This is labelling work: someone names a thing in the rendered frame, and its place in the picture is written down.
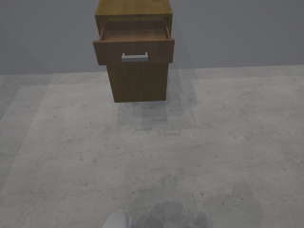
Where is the left robot thigh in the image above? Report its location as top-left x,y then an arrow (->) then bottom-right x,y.
102,211 -> 132,228

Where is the drawer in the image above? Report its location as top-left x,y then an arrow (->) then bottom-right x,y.
93,20 -> 175,66

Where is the cabinet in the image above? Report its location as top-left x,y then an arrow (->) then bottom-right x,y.
94,0 -> 173,103

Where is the handle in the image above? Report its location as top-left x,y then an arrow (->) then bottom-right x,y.
122,52 -> 148,62

